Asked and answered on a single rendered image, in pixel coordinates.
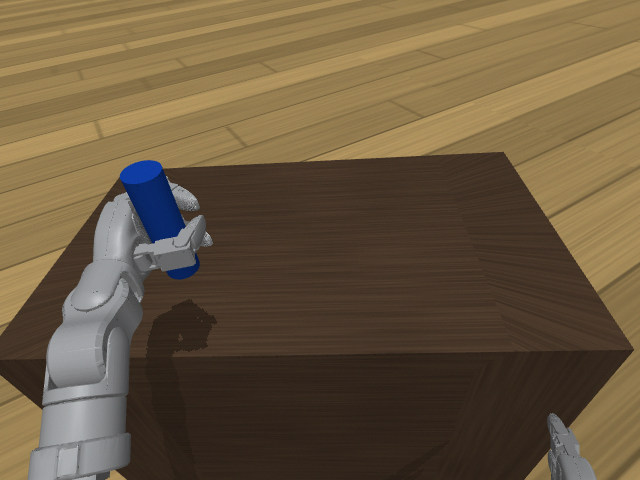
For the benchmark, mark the can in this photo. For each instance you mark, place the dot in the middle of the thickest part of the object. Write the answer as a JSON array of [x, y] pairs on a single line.
[[148, 189]]

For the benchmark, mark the right robot hand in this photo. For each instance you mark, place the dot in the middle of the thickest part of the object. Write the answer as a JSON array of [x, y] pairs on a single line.
[[564, 460]]

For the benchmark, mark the left robot arm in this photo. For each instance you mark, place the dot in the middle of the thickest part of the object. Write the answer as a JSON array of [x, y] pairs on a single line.
[[83, 427]]

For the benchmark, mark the left robot hand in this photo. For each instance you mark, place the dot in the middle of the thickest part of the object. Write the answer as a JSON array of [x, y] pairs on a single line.
[[120, 235]]

